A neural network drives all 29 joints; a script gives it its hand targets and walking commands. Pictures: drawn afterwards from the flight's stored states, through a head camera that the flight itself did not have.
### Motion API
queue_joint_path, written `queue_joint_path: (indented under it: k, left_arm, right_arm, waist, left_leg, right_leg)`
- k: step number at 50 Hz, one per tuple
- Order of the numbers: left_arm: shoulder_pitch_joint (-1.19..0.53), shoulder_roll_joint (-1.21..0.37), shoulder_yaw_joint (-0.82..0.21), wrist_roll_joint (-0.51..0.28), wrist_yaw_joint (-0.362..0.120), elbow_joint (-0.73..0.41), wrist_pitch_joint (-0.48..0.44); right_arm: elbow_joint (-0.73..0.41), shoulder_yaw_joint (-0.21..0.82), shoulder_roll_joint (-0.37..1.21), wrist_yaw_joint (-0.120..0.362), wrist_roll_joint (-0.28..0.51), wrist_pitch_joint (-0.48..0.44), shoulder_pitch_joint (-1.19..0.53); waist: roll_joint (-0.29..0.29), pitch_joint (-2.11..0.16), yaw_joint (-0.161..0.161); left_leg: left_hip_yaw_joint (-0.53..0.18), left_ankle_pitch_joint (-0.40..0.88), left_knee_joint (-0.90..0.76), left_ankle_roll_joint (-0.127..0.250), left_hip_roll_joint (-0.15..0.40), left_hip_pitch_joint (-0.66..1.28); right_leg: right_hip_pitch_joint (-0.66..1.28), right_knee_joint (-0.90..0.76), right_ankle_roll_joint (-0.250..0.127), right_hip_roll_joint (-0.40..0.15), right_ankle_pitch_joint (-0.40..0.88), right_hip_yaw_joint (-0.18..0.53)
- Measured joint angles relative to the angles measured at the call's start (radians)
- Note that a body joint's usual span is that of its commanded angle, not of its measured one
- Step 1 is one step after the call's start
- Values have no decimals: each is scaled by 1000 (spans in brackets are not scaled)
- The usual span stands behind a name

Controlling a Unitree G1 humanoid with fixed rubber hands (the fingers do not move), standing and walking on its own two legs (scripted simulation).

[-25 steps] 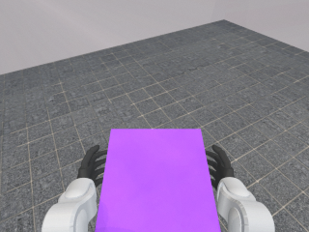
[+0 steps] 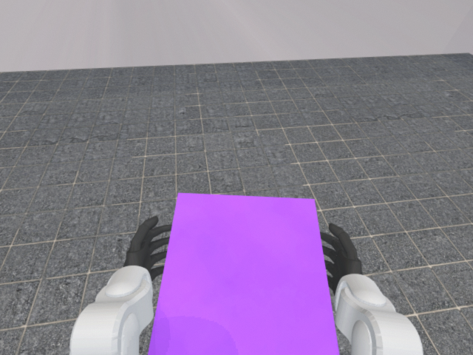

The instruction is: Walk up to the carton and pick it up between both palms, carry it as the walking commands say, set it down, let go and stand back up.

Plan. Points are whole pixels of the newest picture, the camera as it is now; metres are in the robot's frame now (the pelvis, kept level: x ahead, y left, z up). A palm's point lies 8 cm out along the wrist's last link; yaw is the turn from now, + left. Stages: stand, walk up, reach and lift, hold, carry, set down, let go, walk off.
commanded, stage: carry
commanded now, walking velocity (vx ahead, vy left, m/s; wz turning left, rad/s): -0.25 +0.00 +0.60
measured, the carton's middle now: (240, 294) +0.24 +0.00 +0.03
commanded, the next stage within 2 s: none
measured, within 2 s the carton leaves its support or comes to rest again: neither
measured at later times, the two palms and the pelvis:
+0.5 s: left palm out of the picture -0.03 +0.24 +0.07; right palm out of the picture +0.08 -0.03 +0.08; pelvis -0.19 +0.02 -0.01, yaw +19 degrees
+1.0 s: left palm out of the picture -0.24 +0.21 +0.11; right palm out of the picture -0.08 -0.03 +0.10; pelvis -0.35 -0.04 +0.01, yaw +34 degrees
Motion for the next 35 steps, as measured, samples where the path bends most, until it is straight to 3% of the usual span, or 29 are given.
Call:
queue_joint_path:
  k: [3,4,5,7,10,12,14,19,23,24,26,30,32,35]
  left_arm:
    - [-3,0,1,-5,-1,0,1]
    - [-4,0,0,-6,-1,7,-3]
    - [-1,0,-2,-5,-3,19,-4]
    - [18,-1,-2,-4,-5,24,4]
    - [46,-4,6,-1,-7,-12,9]
    - [46,-5,13,2,-8,-35,9]
    - [39,-5,14,5,-9,-47,8]
    - [14,-1,9,16,-11,-49,15]
    - [1,1,12,25,-11,-38,25]
    - [3,1,20,22,-11,-26,29]
    - [21,-2,28,17,-10,-8,37]
    - [34,-3,12,5,0,-5,26]
    - [25,-2,5,3,1,-9,14]
    - [11,-1,1,0,1,-14,4]
  right_arm:
    - [-12,1,0,-2,-6,14,-5]
    - [-13,-2,-1,-2,-8,19,-8]
    - [-7,-3,-1,-3,-9,23,-4]
    - [0,2,1,-5,-10,32,13]
    - [-4,19,0,-10,-1,37,11]
    - [-10,25,-2,-13,3,36,-5]
    - [-16,23,-3,-14,7,41,-24]
    - [-20,5,-3,-17,15,59,-60]
    - [3,2,-3,-15,19,50,-64]
    - [25,10,-2,-15,16,38,-55]
    - [50,21,-2,-14,11,31,-29]
    - [35,16,1,-7,8,8,13]
    - [19,10,2,-7,9,-4,17]
    - [1,6,1,-6,7,-15,14]
  waist:
    - [20,-12,-10]
    - [36,-6,-8]
    - [37,-2,-3]
    - [7,4,-9]
    - [-20,22,-23]
    - [-32,30,-29]
    - [-42,29,-35]
    - [-51,28,-33]
    - [-64,31,-20]
    - [-77,36,-15]
    - [-69,53,1]
    - [-53,72,23]
    - [-43,66,24]
    - [-24,47,18]
  left_leg:
    - [-22,76,-59,-10,-18,-24]
    - [-30,70,-54,-21,-18,-35]
    - [-28,-56,11,-38,-26,-59]
    - [24,-284,318,-57,-46,-146]
    - [59,-324,714,-63,-33,-208]
    - [71,-329,797,-76,-6,-181]
    - [84,-357,752,-81,22,-124]
    - [114,-432,446,-70,60,48]
    - [127,-291,139,-52,50,170]
    - [118,-277,171,-42,37,138]
    - [91,-266,204,-26,37,102]
    - [47,-187,145,-13,25,82]
    - [28,-145,114,-6,15,66]
    - [3,-82,65,-2,3,41]
  right_leg:
    - [129,-260,-15,7,38,-20]
    - [148,-325,-37,6,131,-39]
    - [142,-334,-54,-4,192,-49]
    - [133,-332,-67,-46,220,-60]
    - [135,-351,-62,-94,243,-79]
    - [119,-337,-56,-124,254,-91]
    - [93,-315,-52,-155,260,-110]
    - [22,-257,-37,-221,280,-173]
    - [-67,-145,-5,-279,266,-197]
    - [-96,-93,15,-272,158,-156]
    - [-156,90,36,-201,-3,-57]
    - [-200,349,20,-95,41,17]
    - [-175,335,12,-64,55,21]
    - [-94,183,7,-27,44,24]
